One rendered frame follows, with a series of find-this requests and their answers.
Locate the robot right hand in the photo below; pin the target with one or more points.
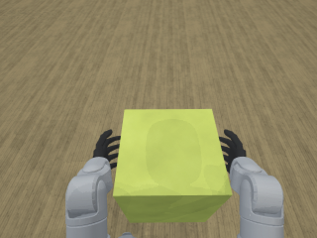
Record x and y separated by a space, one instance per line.
236 148

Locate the robot left hand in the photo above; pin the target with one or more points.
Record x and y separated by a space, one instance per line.
102 150

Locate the left robot shin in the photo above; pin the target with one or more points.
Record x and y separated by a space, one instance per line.
126 233

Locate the left robot forearm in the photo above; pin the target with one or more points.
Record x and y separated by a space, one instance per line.
86 208

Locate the right robot forearm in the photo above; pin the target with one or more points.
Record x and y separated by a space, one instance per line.
261 206

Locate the carton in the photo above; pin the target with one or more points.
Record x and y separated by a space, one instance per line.
170 166

